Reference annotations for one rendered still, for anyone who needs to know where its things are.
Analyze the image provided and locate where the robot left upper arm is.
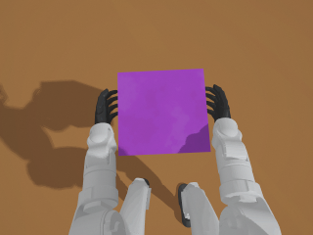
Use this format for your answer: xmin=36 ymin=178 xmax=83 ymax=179
xmin=68 ymin=209 xmax=126 ymax=235

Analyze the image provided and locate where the robot right upper arm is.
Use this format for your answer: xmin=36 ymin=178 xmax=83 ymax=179
xmin=218 ymin=204 xmax=281 ymax=235

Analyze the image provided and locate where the robot right shin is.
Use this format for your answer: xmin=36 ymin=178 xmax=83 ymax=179
xmin=184 ymin=182 xmax=204 ymax=218

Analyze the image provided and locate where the robot right hand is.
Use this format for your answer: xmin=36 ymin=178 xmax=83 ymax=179
xmin=205 ymin=84 xmax=231 ymax=122

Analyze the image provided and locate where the right robot forearm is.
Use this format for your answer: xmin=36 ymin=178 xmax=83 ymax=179
xmin=211 ymin=117 xmax=282 ymax=234

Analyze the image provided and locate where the robot left hand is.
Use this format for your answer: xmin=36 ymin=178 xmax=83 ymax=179
xmin=94 ymin=88 xmax=118 ymax=125

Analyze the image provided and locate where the left robot forearm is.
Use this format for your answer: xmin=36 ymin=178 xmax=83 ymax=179
xmin=68 ymin=122 xmax=119 ymax=235

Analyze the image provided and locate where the right robot thigh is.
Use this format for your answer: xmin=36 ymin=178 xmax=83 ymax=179
xmin=181 ymin=187 xmax=219 ymax=235

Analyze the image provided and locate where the carton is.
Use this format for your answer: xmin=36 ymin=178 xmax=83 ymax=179
xmin=117 ymin=69 xmax=211 ymax=156

